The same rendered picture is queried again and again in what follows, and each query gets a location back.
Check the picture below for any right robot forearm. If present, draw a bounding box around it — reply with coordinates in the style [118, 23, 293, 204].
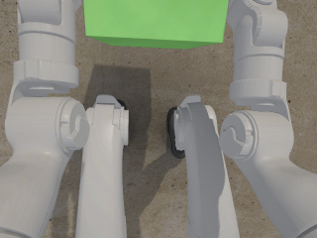
[226, 0, 293, 129]

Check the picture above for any robot right upper arm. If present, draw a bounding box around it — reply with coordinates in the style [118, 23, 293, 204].
[218, 110, 317, 238]

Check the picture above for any left robot shin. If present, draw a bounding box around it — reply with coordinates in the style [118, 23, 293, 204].
[85, 94, 122, 125]

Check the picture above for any robot left upper arm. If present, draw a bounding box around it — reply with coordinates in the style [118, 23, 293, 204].
[0, 96, 90, 238]

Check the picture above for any left robot forearm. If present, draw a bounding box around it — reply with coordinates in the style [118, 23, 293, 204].
[4, 0, 83, 140]

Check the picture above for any carton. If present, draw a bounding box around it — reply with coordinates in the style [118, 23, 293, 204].
[83, 0, 229, 50]

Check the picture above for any robot shin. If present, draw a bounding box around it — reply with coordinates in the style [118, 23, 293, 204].
[174, 94, 218, 150]
[85, 94, 122, 125]

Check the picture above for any right robot shin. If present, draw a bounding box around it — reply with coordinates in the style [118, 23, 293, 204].
[174, 94, 218, 150]

